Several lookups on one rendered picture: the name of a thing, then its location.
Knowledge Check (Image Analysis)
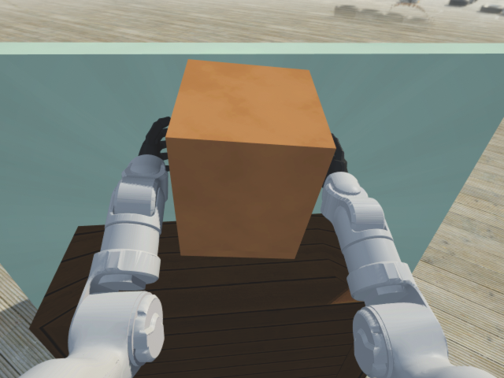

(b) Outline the robot left upper arm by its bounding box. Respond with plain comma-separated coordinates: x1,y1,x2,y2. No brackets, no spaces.
18,291,165,378

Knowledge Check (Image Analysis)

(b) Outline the carton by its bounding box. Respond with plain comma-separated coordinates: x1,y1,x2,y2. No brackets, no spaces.
165,59,336,259

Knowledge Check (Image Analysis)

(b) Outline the robot right hand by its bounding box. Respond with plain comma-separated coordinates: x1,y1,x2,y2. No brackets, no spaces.
322,134,348,187

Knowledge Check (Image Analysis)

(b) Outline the robot right upper arm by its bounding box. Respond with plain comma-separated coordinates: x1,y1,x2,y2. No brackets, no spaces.
353,301,497,378

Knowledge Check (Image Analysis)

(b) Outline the pedestal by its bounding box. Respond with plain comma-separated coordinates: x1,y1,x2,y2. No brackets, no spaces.
29,213,367,378

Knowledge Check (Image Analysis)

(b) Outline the right robot forearm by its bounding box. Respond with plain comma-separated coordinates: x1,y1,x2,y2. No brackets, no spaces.
321,172,448,357

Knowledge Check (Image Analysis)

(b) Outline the left robot forearm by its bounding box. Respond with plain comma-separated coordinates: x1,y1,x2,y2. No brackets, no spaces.
68,154,168,348

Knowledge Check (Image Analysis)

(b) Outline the robot left hand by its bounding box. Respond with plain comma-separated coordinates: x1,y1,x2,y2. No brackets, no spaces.
139,117,171,172

